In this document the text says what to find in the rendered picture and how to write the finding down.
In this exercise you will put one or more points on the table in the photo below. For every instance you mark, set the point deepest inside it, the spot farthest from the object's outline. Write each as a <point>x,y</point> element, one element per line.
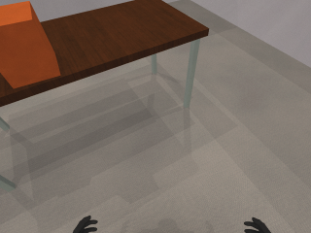
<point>92,42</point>

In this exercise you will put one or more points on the carton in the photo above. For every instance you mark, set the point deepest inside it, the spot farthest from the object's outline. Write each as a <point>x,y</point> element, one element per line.
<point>26,54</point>

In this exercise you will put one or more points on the robot right hand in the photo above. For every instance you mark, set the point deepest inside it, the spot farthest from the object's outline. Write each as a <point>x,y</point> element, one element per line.
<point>258,224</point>

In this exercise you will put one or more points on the robot left hand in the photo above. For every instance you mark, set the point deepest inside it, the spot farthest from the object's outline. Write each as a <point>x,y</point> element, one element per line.
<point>80,228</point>

